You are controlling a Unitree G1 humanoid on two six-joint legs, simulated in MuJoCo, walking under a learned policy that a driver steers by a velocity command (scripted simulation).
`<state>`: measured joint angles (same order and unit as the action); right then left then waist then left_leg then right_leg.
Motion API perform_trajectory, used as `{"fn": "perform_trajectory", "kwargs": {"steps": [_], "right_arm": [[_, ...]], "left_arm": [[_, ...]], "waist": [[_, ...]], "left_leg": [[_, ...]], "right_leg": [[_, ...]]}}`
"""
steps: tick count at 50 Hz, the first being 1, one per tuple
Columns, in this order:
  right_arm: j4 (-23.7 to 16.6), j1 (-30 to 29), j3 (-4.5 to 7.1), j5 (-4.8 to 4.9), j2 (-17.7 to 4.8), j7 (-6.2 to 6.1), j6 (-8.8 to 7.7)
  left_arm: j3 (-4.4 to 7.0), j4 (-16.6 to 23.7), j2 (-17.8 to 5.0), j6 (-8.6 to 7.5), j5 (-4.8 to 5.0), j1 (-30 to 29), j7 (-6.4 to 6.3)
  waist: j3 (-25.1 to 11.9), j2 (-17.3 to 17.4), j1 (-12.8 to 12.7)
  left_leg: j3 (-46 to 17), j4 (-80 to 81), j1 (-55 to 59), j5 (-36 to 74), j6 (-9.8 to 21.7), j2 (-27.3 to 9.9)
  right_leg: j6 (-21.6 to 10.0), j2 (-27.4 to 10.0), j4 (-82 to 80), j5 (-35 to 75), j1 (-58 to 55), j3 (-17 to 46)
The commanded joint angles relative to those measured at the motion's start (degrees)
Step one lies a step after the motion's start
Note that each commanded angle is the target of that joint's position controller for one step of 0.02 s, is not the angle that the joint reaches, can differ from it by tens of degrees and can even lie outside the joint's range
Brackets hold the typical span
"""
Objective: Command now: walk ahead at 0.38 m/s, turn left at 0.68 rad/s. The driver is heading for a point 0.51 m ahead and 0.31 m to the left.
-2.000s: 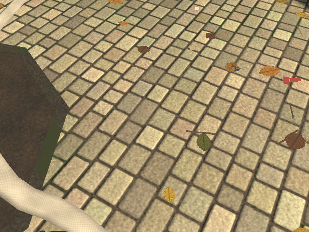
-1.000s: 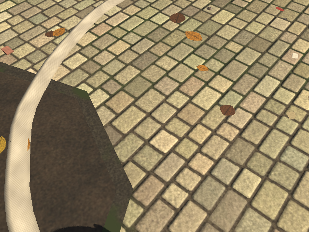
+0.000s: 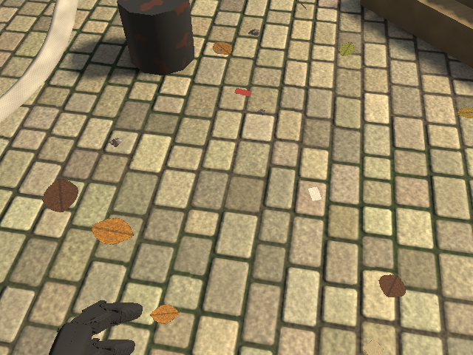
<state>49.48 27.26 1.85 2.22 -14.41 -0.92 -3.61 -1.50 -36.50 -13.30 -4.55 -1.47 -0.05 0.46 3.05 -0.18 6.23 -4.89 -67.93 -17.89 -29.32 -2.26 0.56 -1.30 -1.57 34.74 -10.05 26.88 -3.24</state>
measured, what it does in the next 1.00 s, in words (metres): walks ahead, turning left: left foot, then right foot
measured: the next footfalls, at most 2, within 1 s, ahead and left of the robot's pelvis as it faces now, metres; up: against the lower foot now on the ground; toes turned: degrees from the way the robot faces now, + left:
left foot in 0.32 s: +0.29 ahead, +0.14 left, +0.00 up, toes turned +20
right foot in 0.76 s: +0.41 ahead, -0.02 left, +0.00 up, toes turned +51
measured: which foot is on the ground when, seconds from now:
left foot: up 0.00-0.30, down 0.32-0.76, up 0.78-1.00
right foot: down 0.00-0.32, up 0.34-0.74, down 0.76-1.00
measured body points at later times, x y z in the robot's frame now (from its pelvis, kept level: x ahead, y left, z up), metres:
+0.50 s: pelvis +0.19 +0.04 +0.01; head +0.24 +0.07 +0.45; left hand +0.28 +0.36 -0.09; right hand +0.44 -0.17 -0.08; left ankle +0.25 +0.13 -0.72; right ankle +0.24 -0.12 -0.65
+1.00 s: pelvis +0.27 -0.01 +0.02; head +0.30 +0.02 +0.46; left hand +0.14 +0.28 -0.08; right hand +0.61 -0.05 -0.07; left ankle +0.15 +0.08 -0.65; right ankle +0.39 -0.05 -0.72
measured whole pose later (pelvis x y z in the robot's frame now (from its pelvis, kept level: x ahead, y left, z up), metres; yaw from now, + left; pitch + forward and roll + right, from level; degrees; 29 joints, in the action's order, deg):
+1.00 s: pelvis +0.27 -0.01 +0.02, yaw +54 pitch +1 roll -1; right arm 32.1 11.2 5.6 1.1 -20.9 -0.7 4.0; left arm 3.6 -40.5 -15.0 1.0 -1.1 7.1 -2.5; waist 3.9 2.4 -1.1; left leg -4.0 -63.5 -31.3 -22.5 -5.1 -0.8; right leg -0.8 -1.0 24.5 -10.1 15.4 -3.0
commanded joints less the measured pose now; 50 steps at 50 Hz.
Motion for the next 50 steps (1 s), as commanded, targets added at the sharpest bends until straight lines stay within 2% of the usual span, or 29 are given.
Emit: {"fn": "perform_trajectory", "kwargs": {"steps": [1, 3, 5, 8, 12, 14, 15, 16, 17, 18, 19, 20, 21, 22, 23, 25, 28, 31, 34, 37, 38, 39, 40, 41, 42, 43, 46, 48, 50], "right_arm": [[-6.29, -0.68, 2.98, -0.03, -7.61, -1.63, 1.36], [-7.70, 0.39, 2.86, 0.25, -3.64, -1.50, 3.66], [-10.89, -4.78, 3.02, -0.39, -3.26, -1.31, 4.53], [-11.92, -7.59, 2.72, -1.42, -2.85, 0.61, 4.26], [-14.32, -11.52, 3.88, -1.34, -6.64, 3.49, 5.43], [-15.25, -10.78, 5.27, -1.33, -9.61, 3.68, 5.78], [-14.54, -7.00, 6.20, -1.32, -11.02, 3.31, 5.58], [-13.36, -1.61, 7.61, -1.45, -13.97, 2.25, 5.21], [-14.90, -5.45, 8.37, -0.98, -20.05, 1.10, 5.03], [-19.15, -8.49, 7.95, -3.96, -21.62, 1.91, 3.68], [-20.58, -10.13, 7.57, -3.11, -19.16, 2.91, 2.79], [-20.40, -12.03, 7.12, -1.87, -17.65, 2.67, 2.35], [-20.60, -14.34, 6.54, -0.73, -15.36, 2.06, 2.57], [-21.26, -16.96, 6.03, -0.53, -13.97, 1.13, 3.13], [-22.10, -18.26, 5.87, -1.10, -13.47, 0.33, 3.73], [-22.55, -18.39, 6.32, -1.77, -14.08, -0.62, 4.51], [-22.62, -17.70, 6.94, -1.27, -15.09, -1.62, 5.51], [-23.02, -18.68, 6.83, -1.31, -14.38, -1.73, 6.33], [-23.26, -19.03, 6.75, -1.36, -13.78, -1.24, 6.75], [-23.94, -21.02, 6.45, -0.69, -13.02, -0.92, 7.12], [-23.74, -18.43, 5.65, -0.65, -10.49, -0.71, 7.21], [-25.13, -17.85, 5.15, -0.15, -8.88, -0.57, 6.98], [-24.47, -15.83, 6.50, -1.24, -13.88, 0.00, 6.00], [-22.78, -15.11, 7.31, -1.05, -16.49, 0.38, 5.94], [-21.26, -14.22, 7.37, -0.95, -16.09, 0.33, 6.38], [-20.62, -13.38, 6.98, -1.25, -14.65, 0.19, 6.81], [-22.17, -16.82, 5.01, -0.74, -10.50, 0.35, 6.82], [-23.28, -19.67, 4.15, -0.97, -9.13, 0.08, 6.47], [-23.27, -19.95, 3.42, -1.53, -8.14, 0.14, 6.21]], "left_arm": [[3.76, 0.34, -6.60, -0.02, 1.05, 8.65, -0.80], [4.16, 0.04, -5.38, -0.29, 0.70, 3.67, -0.74], [4.71, -0.78, -5.96, -0.57, 0.71, 0.22, -1.33], [5.84, -1.98, -8.61, 0.09, 1.27, -0.79, -2.82], [7.07, -3.43, -11.57, 1.04, 3.71, 0.15, -2.46], [7.89, -3.63, -13.08, 1.67, 4.69, 0.69, -2.10], [8.00, -3.70, -12.91, 2.13, 5.04, 0.71, -1.83], [7.74, -3.87, -11.69, 2.50, 4.37, 3.07, -1.38], [6.21, -2.54, -6.01, 2.62, 0.67, 7.24, -0.83], [6.21, -0.95, -8.91, 2.57, 0.58, 10.19, -0.51], [6.87, -0.82, -12.75, 2.22, 1.86, 5.96, -0.36], [6.70, 0.34, -12.06, 1.97, 2.15, 2.55, -0.60], [6.57, -0.46, -11.15, 2.11, 1.15, 1.90, -1.29], [6.71, -0.60, -11.47, 2.47, 0.64, 1.80, -1.71], [6.77, -0.89, -11.30, 2.87, 0.76, 1.81, -1.54], [6.26, -1.72, -8.90, 3.12, 1.06, 2.28, -1.40], [5.85, -2.38, -7.53, 3.50, 1.60, 2.29, -1.43], [6.17, -2.32, -7.92, 3.85, 1.81, 1.57, -1.36], [6.70, -1.94, -8.59, 3.21, 1.88, 1.18, -1.05], [7.89, -3.23, -10.07, 2.39, 1.96, 5.75, -0.67], [8.72, -3.26, -12.81, 2.63, 1.40, 6.86, -0.95], [9.27, -3.03, -16.71, 3.42, -0.20, 6.08, -1.36], [8.88, -1.33, -14.26, 3.10, -1.64, 3.54, -1.49], [8.00, 0.36, -11.06, 3.17, -1.07, 0.28, -2.11], [7.57, 1.11, -9.44, 3.56, -0.13, -1.62, -2.77], [7.36, 1.36, -9.25, 3.91, 0.70, -1.84, -3.41], [7.15, 0.34, -10.14, 4.69, 0.39, 3.21, -3.91], [7.48, -0.53, -11.41, 5.07, 0.21, 6.75, -3.45], [7.94, -0.66, -12.79, 5.28, 0.57, 6.88, -2.71]], "waist": [[-11.53, -4.37, -6.26], [-7.78, -6.92, -2.53], [-3.73, -6.08, -1.94], [-5.90, -4.87, -2.65], [-5.37, -4.08, -3.38], [-5.87, -3.82, -2.10], [-7.29, -2.12, 0.21], [-8.56, 2.99, 2.48], [-7.15, 20.50, -4.12], [-20.15, 20.20, -5.60], [-21.82, 8.59, -2.49], [-16.46, 5.52, -3.45], [-12.56, 0.60, -5.05], [-10.89, 0.33, -6.54], [-10.69, 1.15, -7.39], [-11.40, 1.79, -7.38], [-12.86, 2.79, -6.65], [-11.25, 6.43, -5.85], [-9.90, 9.58, -4.97], [-9.66, 10.23, -7.17], [-11.35, 3.96, -6.14], [-9.26, -13.30, -3.95], [-8.02, -14.55, -3.15], [-6.88, -10.74, -2.69], [-5.43, -7.60, -2.62], [-4.89, -6.12, -2.98], [-4.00, -5.11, -6.42], [-5.55, -6.31, -8.65], [-7.20, -7.78, -8.90]], "left_leg": [[1.22, -9.23, -22.87, 4.42, -2.33, -5.96], [1.93, -6.55, -18.07, 6.07, -2.61, -7.70], [2.85, 1.66, -17.73, 10.18, -2.70, -8.35], [5.58, 17.97, -10.92, 26.82, -0.40, -6.81], [8.99, 26.80, -7.04, 26.95, 3.38, -4.68], [11.59, 29.45, -3.46, 22.10, 6.23, -1.76], [12.82, 33.64, 2.18, 23.72, 8.25, 0.57], [9.50, 38.67, 11.38, 32.89, 10.92, 1.67], [-9.50, 37.63, 18.40, 68.05, 16.16, -9.34], [-37.33, 44.34, 28.10, 51.76, 29.57, -19.68], [-35.76, 48.57, 27.71, 41.34, 27.31, -19.65], [-31.32, 49.17, 22.88, 34.61, 24.06, -17.21], [-27.39, 48.99, 17.48, 31.30, 20.76, -14.47], [-24.12, 48.68, 11.90, 32.56, 19.17, -12.83], [-21.56, 48.91, 8.12, 33.48, 17.73, -10.59], [-19.44, 48.01, 6.66, 37.49, 16.80, -8.04], [-20.92, 47.29, 5.72, 32.88, 15.69, -6.85], [-23.08, 47.72, 2.65, 22.54, 13.64, -5.11], [-26.43, 46.77, 2.40, 18.59, 12.46, -4.14], [-27.81, 42.67, -0.14, 15.84, 9.84, -1.31], [-23.52, 35.08, -5.04, 2.49, 7.33, 2.56], [-9.24, 21.94, -15.89, -6.15, 4.02, 10.97], [-7.80, 8.30, -18.70, -3.81, 1.48, 6.59], [-6.03, 2.94, -18.37, 0.37, 0.32, 3.93], [-4.58, -0.04, -18.09, 4.07, -0.59, 2.92], [-3.25, -4.28, -19.43, 6.93, -1.36, 2.11], [1.78, -2.73, -20.66, 8.95, -2.72, -0.40], [2.02, 3.07, -20.29, 7.01, -3.40, -1.42], [2.60, 10.12, -15.92, 4.59, -3.24, -2.13]], "right_leg": [[-11.76, -18.06, -11.49, 39.90, -28.01, 14.33], [-11.12, -17.77, -16.82, 34.38, -17.53, 7.76], [-10.57, -16.95, -19.79, 33.12, -12.09, 2.05], [-8.58, -13.43, -18.31, 30.69, -13.91, -6.25], [-6.64, -15.43, -12.97, 30.48, -19.26, -8.84], [-4.62, -15.72, -5.31, 36.61, -20.94, -9.72], [-2.87, -14.36, 2.72, 37.14, -20.20, -11.07], [-0.09, -11.25, 15.42, 27.15, -14.22, -10.86], [4.11, -2.39, 32.79, -23.90, 0.86, -10.62], [6.24, 6.36, 47.55, -31.99, 13.15, 3.39], [4.75, 4.03, 47.34, -27.18, 14.75, 10.31], [3.63, 3.02, 43.85, -22.22, 15.51, 10.91], [3.47, 1.21, 39.34, -18.88, 14.79, 11.38], [3.40, 0.45, 34.28, -16.81, 11.74, 11.93], [3.44, 0.78, 30.06, -15.51, 7.65, 11.50], [4.69, 3.10, 21.86, -13.72, 4.51, 10.32], [6.03, 4.92, 14.25, -9.44, 1.94, 11.17], [6.02, 5.86, 9.36, -6.36, -0.55, 11.65], [4.99, 6.25, 3.13, -6.66, -3.45, 12.07], [2.90, 4.54, -11.14, -0.15, -13.02, 11.13], [-0.37, -4.07, -15.46, 0.52, -20.28, 17.04], [-8.66, -15.26, -19.71, 2.39, -21.95, 31.40], [-12.84, -20.48, -21.03, 2.10, -18.12, 36.90], [-11.84, -18.32, -19.96, 0.75, -16.36, 30.56], [-9.45, -14.17, -18.95, -0.84, -15.08, 23.91], [-8.44, -12.31, -18.23, -0.05, -15.80, 20.30], [-10.12, -10.76, -18.50, 7.22, -17.76, 13.73], [-11.83, -11.98, -17.91, 10.28, -22.20, 13.23], [-12.28, -12.75, -16.94, 12.49, -23.03, 11.59]]}}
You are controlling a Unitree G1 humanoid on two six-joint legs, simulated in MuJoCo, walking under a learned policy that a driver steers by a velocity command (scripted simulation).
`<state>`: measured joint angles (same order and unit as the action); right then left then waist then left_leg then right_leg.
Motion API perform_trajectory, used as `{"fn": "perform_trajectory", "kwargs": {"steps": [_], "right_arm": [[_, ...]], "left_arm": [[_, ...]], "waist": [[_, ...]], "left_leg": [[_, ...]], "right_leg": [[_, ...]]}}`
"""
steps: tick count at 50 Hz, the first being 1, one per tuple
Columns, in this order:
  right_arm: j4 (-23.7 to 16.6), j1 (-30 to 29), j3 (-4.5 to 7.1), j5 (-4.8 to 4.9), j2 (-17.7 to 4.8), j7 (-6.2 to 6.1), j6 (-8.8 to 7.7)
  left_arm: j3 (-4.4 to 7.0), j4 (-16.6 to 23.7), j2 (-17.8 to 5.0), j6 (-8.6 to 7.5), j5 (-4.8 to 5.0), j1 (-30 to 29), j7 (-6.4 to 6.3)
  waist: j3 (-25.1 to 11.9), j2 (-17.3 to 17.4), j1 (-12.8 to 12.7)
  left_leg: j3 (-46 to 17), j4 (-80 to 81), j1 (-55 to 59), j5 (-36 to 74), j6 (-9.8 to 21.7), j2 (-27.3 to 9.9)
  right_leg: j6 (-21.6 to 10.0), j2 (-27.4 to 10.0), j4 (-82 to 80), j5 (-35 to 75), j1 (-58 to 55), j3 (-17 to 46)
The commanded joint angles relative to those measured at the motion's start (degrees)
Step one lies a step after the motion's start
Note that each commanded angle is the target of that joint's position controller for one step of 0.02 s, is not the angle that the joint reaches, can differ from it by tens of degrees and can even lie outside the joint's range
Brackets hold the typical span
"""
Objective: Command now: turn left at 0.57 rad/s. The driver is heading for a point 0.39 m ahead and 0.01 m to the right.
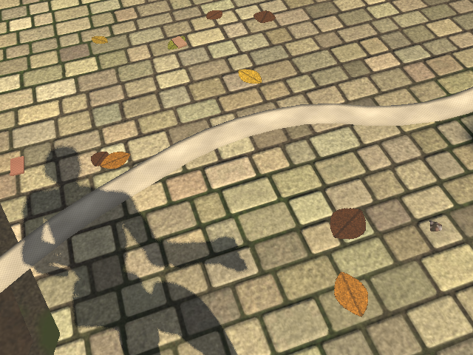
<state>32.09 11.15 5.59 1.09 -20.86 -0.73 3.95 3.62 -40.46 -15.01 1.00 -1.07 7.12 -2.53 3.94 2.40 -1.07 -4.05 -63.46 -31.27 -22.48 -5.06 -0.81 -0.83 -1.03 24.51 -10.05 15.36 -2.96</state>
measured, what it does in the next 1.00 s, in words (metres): walks ahead: left foot, then right foot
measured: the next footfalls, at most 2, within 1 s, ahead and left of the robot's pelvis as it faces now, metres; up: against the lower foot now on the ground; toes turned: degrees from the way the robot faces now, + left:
left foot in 0.16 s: +0.02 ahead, +0.15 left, +0.00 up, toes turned +3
right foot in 0.64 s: +0.08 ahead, -0.09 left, +0.00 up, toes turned -6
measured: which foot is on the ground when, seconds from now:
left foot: up 0.00-0.14, down 0.16-0.64, up 0.66-1.00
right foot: down 0.00-0.16, up 0.18-0.62, down 0.64-1.00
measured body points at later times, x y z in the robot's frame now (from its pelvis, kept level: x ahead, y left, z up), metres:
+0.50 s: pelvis +0.02 +0.03 +0.00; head +0.02 +0.04 +0.45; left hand +0.11 +0.32 -0.10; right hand +0.17 -0.22 -0.09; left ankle -0.02 +0.14 -0.74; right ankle +0.01 -0.10 -0.71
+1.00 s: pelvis +0.25 -0.04 -0.01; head +0.29 -0.06 +0.43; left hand +0.25 +0.24 -0.13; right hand +0.45 -0.31 -0.09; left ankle +0.48 +0.03 -0.71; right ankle +0.04 -0.09 -0.74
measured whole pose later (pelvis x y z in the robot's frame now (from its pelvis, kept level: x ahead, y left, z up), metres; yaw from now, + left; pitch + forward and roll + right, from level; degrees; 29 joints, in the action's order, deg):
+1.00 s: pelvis +0.25 -0.04 -0.01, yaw -13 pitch +3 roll +1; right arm 36.6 0.5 0.9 0.4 -15.8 3.2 -4.4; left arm 2.1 -49.3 -15.1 -3.7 1.0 29.3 -0.5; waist 2.3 1.5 -5.6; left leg 2.0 -31.0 -37.7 3.2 1.1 -0.9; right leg -4.9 3.8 10.0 -21.8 -9.8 7.1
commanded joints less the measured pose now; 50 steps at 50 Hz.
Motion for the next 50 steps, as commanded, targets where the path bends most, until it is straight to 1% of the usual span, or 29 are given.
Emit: {"fn": "perform_trajectory", "kwargs": {"steps": [1, 5, 7, 8, 9, 10, 11, 13, 16, 17, 18, 20, 24, 27, 28, 29, 31, 32, 33, 34, 35, 36, 37, 40, 44, 47, 48, 49, 50], "right_arm": [[-5.71, -3.72, -0.66, -0.58, -1.24, 0.02, -1.45], [-3.50, -0.80, -0.56, -0.34, -1.96, 0.32, -1.29], [-1.16, 3.19, -0.44, -0.50, -1.67, 0.57, -1.25], [-1.22, 3.53, -0.16, -0.58, -3.47, 0.41, -1.13], [-2.45, 3.29, 0.60, -1.04, -8.70, -0.39, -0.80], [-2.61, 2.64, 0.20, -3.24, -7.43, 0.12, -1.69], [-2.35, 0.75, -0.37, -3.69, -5.43, 0.50, -2.78], [-1.19, -3.55, -0.96, -2.48, -3.52, 0.43, -3.98], [0.22, -5.71, -2.06, -2.02, -0.63, 0.02, -4.27], [1.47, -2.95, -1.99, -1.50, -0.11, -0.09, -4.15], [2.69, 0.90, -0.91, -0.55, -3.04, -0.02, -3.96], [3.75, 2.26, -0.34, -0.46, -5.13, -0.10, -4.42], [5.08, 2.33, 0.30, -0.21, -5.27, -0.24, -7.35], [4.75, -0.12, 0.85, 0.09, -5.74, 0.46, -8.54], [5.78, 1.86, 0.59, -4.61, -5.56, 1.13, -7.37], [5.50, -0.51, 0.83, -4.64, -5.88, 1.36, -6.82], [4.65, -3.46, 0.43, -4.32, -4.74, 1.02, -6.29], [3.62, -6.00, -0.60, -5.11, -1.59, 0.94, -6.33], [-0.35, -12.00, -2.67, -5.37, 4.37, 1.10, -6.55], [-3.66, -12.22, -3.23, -5.30, 4.31, 1.66, -7.40], [-3.11, -12.86, -2.62, -5.04, 0.30, 2.24, -8.31], [-1.32, -11.05, -1.97, -4.92, -2.50, 2.68, -8.84], [0.24, -8.49, -1.84, -5.17, -3.03, 2.86, -8.79], [1.34, -7.64, -2.49, -4.80, -1.93, 3.64, -6.63], [0.52, -14.69, -3.83, -3.56, 0.65, 4.05, -6.14], [-0.66, -18.53, -4.84, -3.24, 3.29, 4.24, -7.05], [-2.53, -21.35, -3.95, 1.59, 2.78, 3.78, -10.14], [-2.11, -19.67, -3.46, 1.53, 1.10, 3.74, -11.40], [-0.89, -16.79, -2.67, 0.61, -0.46, 3.57, -11.97]], "left_arm": [[3.06, 3.31, -11.80, -0.17, 0.44, -0.79, 0.70], [3.12, 2.11, -12.54, -0.10, 1.95, -0.05, 1.68], [2.47, 0.80, -11.09, -0.17, 3.19, 1.03, 1.65], [1.71, -0.38, -8.60, -0.63, 2.62, 4.28, 1.93], [-0.07, 1.46, -4.01, -1.45, -1.12, 5.07, 2.85], [1.04, 2.90, -7.14, -1.49, -0.24, -0.60, 1.96], [1.90, 2.59, -9.85, -1.07, 0.99, -1.88, 1.43], [2.20, 0.22, -8.99, 0.02, 1.10, 0.94, 0.79], [1.71, -0.73, -7.04, 0.41, 1.08, 3.77, 0.73], [1.11, -1.11, -6.00, 0.13, 1.11, 4.46, 1.15], [0.93, -0.52, -6.36, -0.34, 1.71, 2.41, 1.67], [1.10, 1.39, -8.17, -1.32, 3.00, -1.58, 2.31], [0.52, 1.12, -7.18, -3.58, 3.19, -0.62, 3.34], [-0.03, 0.93, -6.00, -3.85, 3.47, 1.35, 3.83], [0.24, 0.83, -6.84, -1.90, -1.31, 2.69, 5.84], [0.46, 0.61, -6.54, -1.19, -1.05, 4.23, 6.67], [0.87, -2.47, -7.24, -1.14, -0.13, 13.03, 6.89], [1.84, -5.95, -9.74, -1.71, -0.29, 23.07, 6.35], [2.58, -5.58, -15.13, -2.44, -0.75, 27.81, 5.74], [2.66, -2.41, -16.66, -2.36, -0.56, 21.53, 5.08], [2.84, -0.91, -15.52, -2.33, -0.55, 17.16, 4.40], [2.73, -0.68, -14.06, -2.58, -0.39, 16.49, 4.04], [2.50, -0.72, -13.43, -2.92, 0.01, 16.42, 3.79], [1.56, -2.11, -10.59, -4.41, 0.71, 17.49, 3.34], [1.17, -4.56, -8.99, -5.89, 0.96, 21.39, 3.71], [0.54, -7.24, -8.22, -6.02, 0.90, 23.46, 3.24], [0.21, -6.46, -7.62, -5.43, 3.31, 23.89, 1.54], [0.49, -6.81, -9.77, -5.01, 3.17, 22.70, 0.69], [1.04, -6.63, -11.69, -4.67, 2.37, 22.11, 0.25]], "waist": [[-8.59, -11.22, -1.46], [-9.68, -13.60, -0.40], [-9.65, -12.36, 1.80], [-10.81, -7.10, 1.10], [-12.70, 11.27, -1.16], [-12.04, 12.03, 3.18], [-9.44, 7.67, 3.16], [-7.51, 6.42, 1.10], [-8.05, 5.96, -0.70], [-10.24, 5.86, 0.55], [-9.02, 7.55, 3.37], [-3.95, 9.22, 4.77], [-1.90, 6.16, 4.31], [-1.90, 4.64, 2.78], [-4.65, 3.90, 2.13], [-3.27, 5.12, 0.30], [-2.58, -0.42, -4.36], [-3.46, -10.58, -8.60], [-2.32, -22.71, -10.74], [-1.76, -20.53, -7.28], [0.47, -12.06, -5.44], [-0.48, -5.84, -4.21], [-1.45, -3.92, -2.71], [0.48, -6.10, -1.32], [3.15, -5.79, -4.25], [3.68, -6.74, -4.88], [3.20, -6.67, -4.98], [1.31, -6.58, -2.88], [-1.22, -7.86, -1.59]], "left_leg": [[2.61, 9.50, 0.75, -3.27, -0.08, -0.77], [5.35, 25.35, 10.90, 0.09, 1.98, 1.08], [6.35, 41.57, 20.83, 11.02, 5.25, 2.51], [0.15, 43.95, 29.05, 18.50, 7.29, -1.55], [-16.66, 40.71, 37.32, 41.36, 12.62, -16.54], [-19.91, 42.42, 27.23, 39.73, 22.07, -21.65], [-16.64, 43.86, 24.50, 35.22, 22.04, -18.29], [-10.60, 43.72, 22.94, 31.08, 17.68, -12.78], [-6.51, 42.71, 20.95, 37.44, 17.05, -10.09], [-6.72, 44.82, 23.13, 22.51, 16.77, -9.10], [-10.33, 48.34, 24.86, 3.01, 17.45, -9.76], [-18.01, 53.50, 25.51, -14.80, 18.12, -14.03], [-15.03, 55.88, 26.89, -12.59, 16.71, -16.74], [-9.21, 56.07, 24.17, -8.80, 15.35, -16.18], [-4.51, 55.76, 21.95, -13.15, 13.73, -13.94], [-1.13, 54.03, 17.80, -14.14, 12.48, -12.55], [5.58, 43.00, 7.69, -17.36, 10.28, -9.61], [11.90, 23.36, -0.37, -9.29, 8.63, -5.06], [11.49, 1.63, -18.46, -9.93, 6.28, 2.53], [1.70, -4.54, -28.57, -6.59, 5.53, 2.94], [-0.55, -6.08, -30.31, 0.12, 5.16, -1.58], [-0.40, -4.09, -25.98, 4.63, 4.54, -2.94], [0.15, -1.02, -21.18, 5.71, 3.76, -3.60], [2.92, 6.72, -15.24, 11.76, 1.82, -3.43], [7.28, 19.64, -12.80, 21.35, 3.47, -2.18], [10.19, 29.01, -4.30, 24.88, 6.01, 0.34], [6.48, 33.06, -3.60, 26.53, 6.48, 0.82], [6.48, 36.20, -1.40, 28.66, 7.18, 2.01], [6.97, 36.61, 2.64, 30.03, 7.70, 3.58]], "right_leg": [[-12.73, -13.46, -6.43, 13.61, -10.49, 10.18], [-11.97, -14.63, -3.41, 17.90, -9.26, 9.07], [-8.44, -13.08, 0.88, 17.10, -5.47, 6.80], [-3.65, -10.53, 5.66, 8.77, 0.76, 3.84], [2.71, -4.32, 18.98, -17.57, 13.80, -2.49], [4.52, -2.27, 26.15, -26.89, 16.57, 1.89], [4.82, -2.90, 31.84, -24.90, 15.79, 3.78], [5.37, -3.09, 33.78, -18.37, 15.63, 4.60], [6.60, -2.55, 31.73, -12.49, 10.55, 4.43], [6.40, -2.49, 27.82, -10.54, 9.96, 3.09], [5.66, -1.45, 26.31, -10.70, 12.41, 1.21], [3.08, -2.46, 22.45, -11.74, 17.85, 2.41], [-1.34, -4.03, 17.58, -10.76, 17.97, 3.29], [-3.25, -4.54, 15.25, -10.41, 13.45, 1.41], [-3.44, -0.40, 12.48, -12.34, 6.66, -2.92], [-3.73, 0.26, 10.79, -9.11, 2.10, -5.06], [-4.63, 2.80, 7.71, -9.79, -10.18, -6.70], [-6.76, -0.33, 3.47, -17.36, -19.33, 2.14], [-12.10, -13.51, -7.32, -36.43, -23.24, 31.56], [-17.57, -18.47, -19.00, -42.71, -23.07, 52.79], [-18.06, -19.47, -18.12, -40.71, -21.47, 49.52], [-16.71, -16.50, -15.02, -33.13, -19.14, 41.86], [-15.34, -13.33, -14.76, -28.41, -16.75, 36.44], [-14.02, -8.09, -18.59, -18.29, -11.97, 27.14], [-11.24, -5.30, -19.68, 2.08, -13.92, 16.96], [-8.97, -5.27, -16.58, 28.56, -13.70, 11.93], [-9.02, -8.54, -13.64, 30.78, -15.36, 12.84], [-8.05, -9.10, -12.15, 35.76, -17.91, 12.54], [-7.14, -9.24, -9.63, 42.38, -19.73, 12.47]]}}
